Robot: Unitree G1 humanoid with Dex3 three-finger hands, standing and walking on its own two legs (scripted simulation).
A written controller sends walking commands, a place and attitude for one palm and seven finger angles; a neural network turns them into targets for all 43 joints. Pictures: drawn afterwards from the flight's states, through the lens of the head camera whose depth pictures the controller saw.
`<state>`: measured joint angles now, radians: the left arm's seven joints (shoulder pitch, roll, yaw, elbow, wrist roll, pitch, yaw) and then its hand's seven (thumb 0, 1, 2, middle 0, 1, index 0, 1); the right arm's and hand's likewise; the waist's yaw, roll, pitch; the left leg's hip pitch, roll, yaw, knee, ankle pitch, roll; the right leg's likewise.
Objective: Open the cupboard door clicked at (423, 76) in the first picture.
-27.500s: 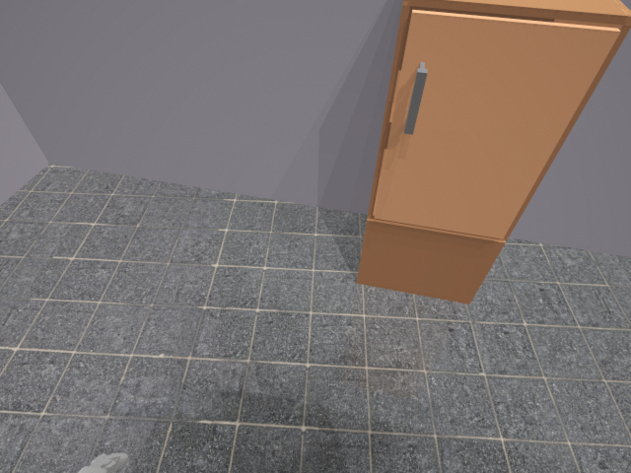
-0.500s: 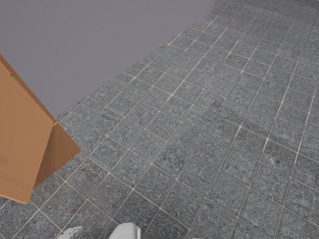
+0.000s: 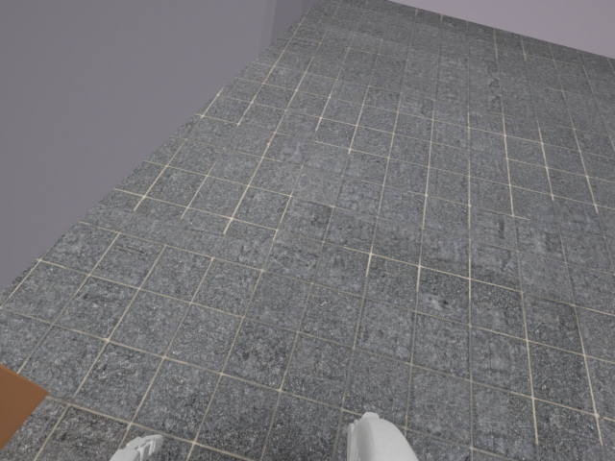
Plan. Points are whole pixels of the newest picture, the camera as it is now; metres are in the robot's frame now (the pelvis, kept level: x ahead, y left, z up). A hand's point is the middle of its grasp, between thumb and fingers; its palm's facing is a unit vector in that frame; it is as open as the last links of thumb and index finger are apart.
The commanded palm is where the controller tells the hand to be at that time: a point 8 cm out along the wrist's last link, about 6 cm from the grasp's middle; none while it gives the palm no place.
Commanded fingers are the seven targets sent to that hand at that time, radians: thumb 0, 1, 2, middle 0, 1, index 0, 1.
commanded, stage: walk to a spot facing it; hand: left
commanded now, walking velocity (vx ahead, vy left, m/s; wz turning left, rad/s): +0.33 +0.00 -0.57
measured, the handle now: out of the picture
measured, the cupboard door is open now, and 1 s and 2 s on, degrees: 46 46 46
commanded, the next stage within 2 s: turn to face it in 0.98 s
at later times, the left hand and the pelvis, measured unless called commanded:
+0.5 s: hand (254, 366) +0.27 +0.09 -0.16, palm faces -0.14 -0.96 -0.26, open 7.2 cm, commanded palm none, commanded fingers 0.00 0.90 0.90 -0.20 -0.30 -0.20 -0.30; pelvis +0.21 -0.10 +0.00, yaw -13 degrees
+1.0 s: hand (297, 248) +0.53 +0.04 -0.18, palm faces -0.22 -0.96 -0.14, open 7.4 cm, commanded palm none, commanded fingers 0.00 0.90 0.90 -0.20 -0.30 -0.20 -0.30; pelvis +0.48 -0.12 +0.00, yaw -19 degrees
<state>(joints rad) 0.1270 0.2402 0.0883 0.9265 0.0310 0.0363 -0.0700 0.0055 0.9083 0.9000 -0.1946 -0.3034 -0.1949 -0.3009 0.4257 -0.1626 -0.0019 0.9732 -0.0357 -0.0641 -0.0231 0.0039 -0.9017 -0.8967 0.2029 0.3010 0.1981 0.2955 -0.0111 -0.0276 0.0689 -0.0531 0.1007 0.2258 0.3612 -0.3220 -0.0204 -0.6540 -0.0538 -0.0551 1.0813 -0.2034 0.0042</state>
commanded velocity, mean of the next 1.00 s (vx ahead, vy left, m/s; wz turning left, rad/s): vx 0.35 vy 0.00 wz -0.25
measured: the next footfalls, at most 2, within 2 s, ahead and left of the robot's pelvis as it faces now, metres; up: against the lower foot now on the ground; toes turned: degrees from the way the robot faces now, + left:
right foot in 0.18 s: +0.20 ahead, -0.12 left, +0.00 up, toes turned -13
left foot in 0.80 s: +0.52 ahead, -0.06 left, +0.00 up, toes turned -10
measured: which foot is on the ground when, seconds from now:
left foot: down 0.00-0.18, up 0.20-0.78, down 0.80-1.00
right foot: up 0.00-0.16, down 0.18-0.80, up 0.82-1.00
